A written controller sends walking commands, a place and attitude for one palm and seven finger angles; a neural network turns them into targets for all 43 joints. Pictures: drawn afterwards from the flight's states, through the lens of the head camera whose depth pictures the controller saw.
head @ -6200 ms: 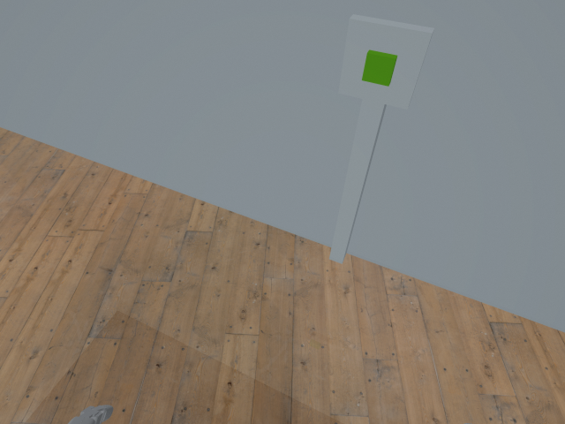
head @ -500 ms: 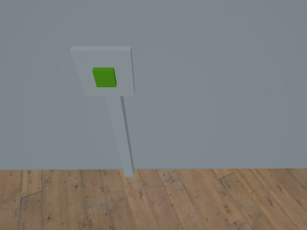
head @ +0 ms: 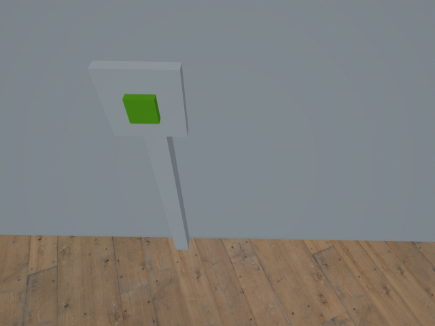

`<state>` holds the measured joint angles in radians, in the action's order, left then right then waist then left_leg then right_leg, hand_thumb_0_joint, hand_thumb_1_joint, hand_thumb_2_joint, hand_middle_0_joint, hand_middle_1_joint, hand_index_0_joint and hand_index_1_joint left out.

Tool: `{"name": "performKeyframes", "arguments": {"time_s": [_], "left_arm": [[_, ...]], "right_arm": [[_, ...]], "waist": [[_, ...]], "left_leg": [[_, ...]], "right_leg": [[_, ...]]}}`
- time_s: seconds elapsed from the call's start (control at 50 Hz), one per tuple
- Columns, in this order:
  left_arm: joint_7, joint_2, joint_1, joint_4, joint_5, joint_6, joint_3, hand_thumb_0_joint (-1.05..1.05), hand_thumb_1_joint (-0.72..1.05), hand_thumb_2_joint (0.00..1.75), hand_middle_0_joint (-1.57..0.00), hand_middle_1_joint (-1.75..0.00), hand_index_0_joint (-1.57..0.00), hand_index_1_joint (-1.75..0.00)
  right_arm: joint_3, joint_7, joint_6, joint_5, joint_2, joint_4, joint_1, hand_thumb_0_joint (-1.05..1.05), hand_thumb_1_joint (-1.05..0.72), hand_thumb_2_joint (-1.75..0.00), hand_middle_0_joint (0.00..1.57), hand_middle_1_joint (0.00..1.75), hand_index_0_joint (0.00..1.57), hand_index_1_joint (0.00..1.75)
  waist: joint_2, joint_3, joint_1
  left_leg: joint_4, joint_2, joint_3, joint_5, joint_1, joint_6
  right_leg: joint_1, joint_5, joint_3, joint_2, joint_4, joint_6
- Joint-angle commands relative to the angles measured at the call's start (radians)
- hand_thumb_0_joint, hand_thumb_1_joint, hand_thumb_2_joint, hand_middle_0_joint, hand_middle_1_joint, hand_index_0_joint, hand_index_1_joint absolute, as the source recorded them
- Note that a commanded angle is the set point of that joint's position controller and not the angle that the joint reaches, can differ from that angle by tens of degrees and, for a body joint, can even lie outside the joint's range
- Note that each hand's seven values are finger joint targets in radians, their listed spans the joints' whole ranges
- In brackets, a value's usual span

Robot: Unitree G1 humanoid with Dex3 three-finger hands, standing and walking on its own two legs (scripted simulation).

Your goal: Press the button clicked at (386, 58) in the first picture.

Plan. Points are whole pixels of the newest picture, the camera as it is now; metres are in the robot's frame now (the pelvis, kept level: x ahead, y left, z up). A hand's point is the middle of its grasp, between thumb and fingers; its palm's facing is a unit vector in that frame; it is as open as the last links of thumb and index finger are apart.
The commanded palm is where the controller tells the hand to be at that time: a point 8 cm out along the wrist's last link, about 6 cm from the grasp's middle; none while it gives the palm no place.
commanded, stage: come to a stop and stand still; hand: left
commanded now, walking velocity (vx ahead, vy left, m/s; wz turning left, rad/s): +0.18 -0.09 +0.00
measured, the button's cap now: (142, 108) +0.52 +0.20 +0.11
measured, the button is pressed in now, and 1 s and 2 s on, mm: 0 0 0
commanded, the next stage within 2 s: look again from close up in 1.86 s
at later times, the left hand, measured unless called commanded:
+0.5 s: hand out of the picture +0.09 +0.16 -0.17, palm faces +0.07 -0.97 -0.25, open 7.3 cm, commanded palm none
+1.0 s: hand out of the picture +0.05 +0.20 -0.15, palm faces +0.01 -0.96 -0.29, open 7.4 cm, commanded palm none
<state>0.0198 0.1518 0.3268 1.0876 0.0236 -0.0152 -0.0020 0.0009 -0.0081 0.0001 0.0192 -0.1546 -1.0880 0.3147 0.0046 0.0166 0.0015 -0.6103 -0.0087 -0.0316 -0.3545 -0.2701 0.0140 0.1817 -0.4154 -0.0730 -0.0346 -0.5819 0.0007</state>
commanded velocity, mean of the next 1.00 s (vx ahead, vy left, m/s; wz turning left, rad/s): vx -0.04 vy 0.02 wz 0.00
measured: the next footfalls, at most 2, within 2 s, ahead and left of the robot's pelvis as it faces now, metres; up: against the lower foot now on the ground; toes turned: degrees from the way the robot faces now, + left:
right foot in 0.34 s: +0.11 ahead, -0.14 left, +0.00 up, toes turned -2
left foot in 0.62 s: +0.08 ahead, +0.09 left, +0.00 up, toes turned +5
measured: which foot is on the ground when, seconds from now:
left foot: down 0.00-0.38, up 0.40-0.60, down 0.62-1.00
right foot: down 0.00-0.14, up 0.16-0.32, down 0.34-1.00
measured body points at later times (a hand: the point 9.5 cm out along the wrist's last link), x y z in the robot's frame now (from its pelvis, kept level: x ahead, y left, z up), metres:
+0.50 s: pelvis +0.06 -0.03 +0.00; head +0.10 -0.03 +0.45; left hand +0.09 +0.21 -0.15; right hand +0.11 -0.26 -0.16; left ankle +0.00 +0.09 -0.70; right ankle +0.07 -0.13 -0.73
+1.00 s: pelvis +0.05 +0.00 +0.01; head +0.06 -0.04 +0.46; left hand +0.05 +0.25 -0.13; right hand +0.10 -0.23 -0.16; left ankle +0.04 +0.08 -0.73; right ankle +0.07 -0.13 -0.73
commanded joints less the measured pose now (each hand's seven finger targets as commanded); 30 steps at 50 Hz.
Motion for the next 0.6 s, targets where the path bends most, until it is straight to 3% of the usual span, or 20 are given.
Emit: {"name": "performKeyframes", "arguments": {"time_s": [0.0, 0.04, 0.06, 0.08, 0.1, 0.12, 0.14, 0.18, 0.2, 0.26, 0.28, 0.3, 0.34, 0.36, 0.38, 0.4, 0.44, 0.52, 0.56, 0.58], "left_arm": [[0.013, 0.153, 0.192, 0.018, 0.005, -0.026, -0.047, 0.0, 0.9, 0.9, -0.2, -0.3, -0.2, -0.3], [0.017, 0.146, 0.182, 0.019, 0.012, -0.028, -0.045, 0.0, 0.9, 0.9, -0.2, -0.3, -0.2, -0.3], [0.015, 0.14, 0.144, 0.015, 0.008, -0.026, -0.041, 0.0, 0.9, 0.9, -0.2, -0.3, -0.2, -0.3], [0.013, 0.112, 0.109, 0.005, 0.001, -0.025, -0.033, 0.0, 0.9, 0.9, -0.2, -0.3, -0.2, -0.3], [0.013, 0.073, 0.082, -0.023, -0.006, -0.026, -0.023, 0.0, 0.9, 0.9, -0.2, -0.3, -0.2, -0.3], [0.022, 0.068, 0.007, -0.05, -0.008, -0.028, -0.016, 0.0, 0.9, 0.9, -0.2, -0.3, -0.2, -0.3], [0.026, 0.088, -0.03, -0.058, -0.013, -0.019, -0.026, 0.0, 0.9, 0.9, -0.2, -0.3, -0.2, -0.3], [0.022, 0.044, -0.026, -0.044, -0.013, -0.008, -0.021, 0.0, 0.9, 0.9, -0.2, -0.3, -0.2, -0.3], [0.018, 0.024, 0.01, -0.034, -0.014, 0.001, -0.02, 0.0, 0.9, 0.9, -0.2, -0.3, -0.2, -0.3], [0.013, 0.034, 0.077, -0.014, -0.007, 0.009, -0.024, 0.0, 0.9, 0.9, -0.2, -0.3, -0.2, -0.3], [0.014, 0.055, 0.102, -0.019, -0.004, 0.003, -0.029, 0.0, 0.9, 0.9, -0.2, -0.3, -0.2, -0.3], [0.017, 0.097, 0.117, -0.022, 0.0, -0.005, -0.037, 0.0, 0.9, 0.9, -0.2, -0.3, -0.2, -0.3], [0.02, 0.166, 0.098, -0.043, 0.0, -0.01, -0.048, 0.0, 0.9, 0.9, -0.2, -0.3, -0.2, -0.3], [0.022, 0.192, 0.09, -0.047, 0.0, -0.012, -0.053, 0.0, 0.9, 0.9, -0.2, -0.3, -0.2, -0.3], [0.027, 0.185, 0.088, -0.046, 0.003, -0.011, -0.053, 0.0, 0.9, 0.9, -0.2, -0.3, -0.2, -0.3], [0.033, 0.178, 0.078, -0.055, 0.009, -0.008, -0.055, 0.0, 0.9, 0.9, -0.2, -0.3, -0.2, -0.3], [0.037, 0.183, 0.044, -0.08, 0.014, -0.001, -0.062, 0.0, 0.9, 0.9, -0.2, -0.3, -0.2, -0.3], [0.037, 0.205, -0.047, -0.134, 0.013, 0.016, -0.076, 0.0, 0.9, 0.9, -0.2, -0.3, -0.2, -0.3], [0.032, 0.201, -0.088, -0.146, 0.0, 0.026, -0.073, 0.0, 0.9, 0.9, -0.2, -0.3, -0.2, -0.3], [0.028, 0.166, -0.094, -0.16, -0.003, 0.032, -0.067, 0.0, 0.9, 0.9, -0.2, -0.3, -0.2, -0.3]], "right_arm": [[-0.02, -0.004, 0.034, 0.006, -0.053, 0.089, -0.072, 0.0, -0.9, -0.9, 0.2, 0.3, 0.2, 0.3], [-0.019, -0.001, 0.04, 0.002, -0.035, 0.091, -0.078, 0.0, -0.9, -0.9, 0.2, 0.3, 0.2, 0.3], [-0.018, -0.002, 0.045, 0.002, -0.036, 0.066, -0.015, 0.0, -0.9, -0.9, 0.2, 0.3, 0.2, 0.3], [-0.027, -0.006, 0.05, 0.005, -0.069, 0.016, 0.103, 0.0, -0.9, -0.9, 0.2, 0.3, 0.2, 0.3], [-0.039, -0.021, 0.05, 0.011, -0.15, -0.025, 0.22, 0.0, -0.9, -0.9, 0.2, 0.3, 0.2, 0.3], [-0.036, -0.035, 0.047, 0.007, -0.166, -0.051, 0.282, 0.0, -0.9, -0.9, 0.2, 0.3, 0.2, 0.3], [-0.025, -0.044, 0.041, 0.003, -0.146, -0.045, 0.234, 0.0, -0.9, -0.9, 0.2, 0.3, 0.2, 0.3], [-0.017, -0.045, 0.039, 0.004, -0.109, 0.003, 0.076, 0.0, -0.9, -0.9, 0.2, 0.3, 0.2, 0.3], [-0.017, -0.045, 0.039, 0.002, -0.12, 0.022, 0.028, 0.0, -0.9, -0.9, 0.2, 0.3, 0.2, 0.3], [-0.032, -0.042, 0.031, -0.008, -0.137, 0.044, -0.025, 0.0, -0.9, -0.9, 0.2, 0.3, 0.2, 0.3], [-0.038, -0.04, 0.029, -0.01, -0.137, 0.053, -0.033, 0.0, -0.9, -0.9, 0.2, 0.3, 0.2, 0.3], [-0.044, -0.037, 0.027, -0.011, -0.126, 0.062, -0.026, 0.0, -0.9, -0.9, 0.2, 0.3, 0.2, 0.3], [-0.05, -0.031, 0.011, -0.014, -0.084, 0.068, 0.004, 0.0, -0.9, -0.9, 0.2, 0.3, 0.2, 0.3], [-0.048, -0.029, -0.001, -0.016, -0.057, 0.067, 0.008, 0.0, -0.9, -0.9, 0.2, 0.3, 0.2, 0.3], [-0.049, -0.03, -0.009, -0.014, -0.05, 0.075, -0.016, 0.0, -0.9, -0.9, 0.2, 0.3, 0.2, 0.3], [-0.047, -0.029, -0.009, -0.013, -0.051, 0.085, -0.045, 0.0, -0.9, -0.9, 0.2, 0.3, 0.2, 0.3], [-0.049, -0.023, -0.011, -0.018, -0.056, 0.097, -0.083, 0.0, -0.9, -0.9, 0.2, 0.3, 0.2, 0.3], [-0.046, -0.012, -0.015, -0.015, -0.041, 0.106, -0.051, 0.0, -0.9, -0.9, 0.2, 0.3, 0.2, 0.3], [-0.042, -0.01, -0.011, -0.01, -0.046, 0.085, 0.016, 0.0, -0.9, -0.9, 0.2, 0.3, 0.2, 0.3], [-0.048, -0.011, -0.004, -0.008, -0.079, 0.081, 0.034, 0.0, -0.9, -0.9, 0.2, 0.3, 0.2, 0.3]], "waist": [[-0.219, 0.104, -0.048], [-0.147, 0.107, -0.028], [-0.107, 0.071, 0.014], [-0.004, 0.011, 0.066], [0.189, -0.05, 0.091], [0.355, -0.034, 0.111], [0.224, 0.003, 0.084], [0.112, 0.086, 0.024], [0.124, 0.069, 0.0], [0.108, 0.017, -0.029], [0.064, 0.001, -0.043], [0.001, -0.033, -0.04], [-0.105, -0.055, -0.017], [-0.221, -0.076, -0.022], [-0.271, -0.079, -0.038], [-0.266, -0.071, -0.051], [-0.228, -0.085, -0.053], [-0.185, -0.089, -0.017], [-0.161, -0.078, 0.022], [-0.06, -0.069, 0.025]], "left_leg": [[-0.159, -0.004, -0.064, -0.085, -0.274, 0.03], [-0.079, -0.017, -0.075, -0.11, -0.218, 0.033], [0.046, -0.012, -0.087, -0.017, -0.064, 0.04], [0.118, -0.051, -0.016, 0.246, 0.16, 0.068], [0.139, -0.247, 0.237, 0.602, 0.329, 0.168], [0.2, -0.36, 0.358, 1.068, 0.405, 0.245], [0.181, -0.391, 0.32, 1.139, 0.338, 0.266], [0.193, -0.325, 0.174, 1.042, 0.166, 0.208], [0.208, -0.287, 0.12, 0.973, 0.12, 0.18], [0.17, -0.205, 0.041, 0.774, 0.093, 0.112], [0.131, -0.185, 0.029, 0.7, 0.092, 0.081], [0.092, -0.141, 0.008, 0.544, 0.063, 0.044], [-0.005, -0.036, -0.032, 0.155, -0.01, -0.006], [-0.096, -0.007, -0.054, -0.051, -0.046, -0.022], [-0.19, -0.002, -0.041, -0.205, -0.09, -0.027], [-0.267, -0.008, -0.013, -0.247, -0.14, -0.025], [-0.32, 0.001, 0.008, -0.243, -0.182, -0.028], [-0.105, 0.008, -0.031, -0.092, -0.063, -0.037], [0.138, 0.007, -0.055, 0.116, 0.116, -0.032], [0.216, -0.052, 0.0, 0.19, 0.184, -0.015]], "right_leg": [[-0.121, 0.293, 0.268, -0.234, 0.233, 0.164], [-0.107, 0.442, 0.207, -0.229, 0.178, 0.177], [-0.044, 0.481, 0.13, -0.18, 0.097, 0.144], [0.067, 0.514, 0.03, -0.091, -0.085, 0.093], [0.253, 0.284, -0.055, 0.003, -0.297, 0.026], [0.4, -0.182, -0.017, 0.035, -0.484, 0.013], [0.4, -0.21, 0.058, -0.014, -0.517, 0.024], [0.303, -0.154, 0.068, -0.06, -0.355, 0.011], [0.222, -0.094, 0.046, -0.055, -0.262, 0.004], [0.07, 0.195, -0.022, -0.017, -0.006, -0.009], [0.027, 0.324, -0.017, -0.025, 0.076, -0.009], [-0.026, 0.559, 0.051, -0.072, 0.075, 0.003], [-0.056, 0.929, 0.212, -0.24, 0.053, 0.1], [-0.081, 1.019, 0.256, -0.296, 0.096, 0.152], [-0.103, 1.117, 0.279, -0.325, 0.112, 0.197], [-0.115, 1.157, 0.281, -0.338, 0.108, 0.223], [-0.148, 1.143, 0.243, -0.315, 0.098, 0.23], [-0.035, 0.819, 0.184, -0.266, 0.114, 0.186], [0.09, 0.559, 0.14, -0.206, 0.076, 0.118], [0.161, 0.35, 0.101, -0.142, 0.016, 0.071]]}}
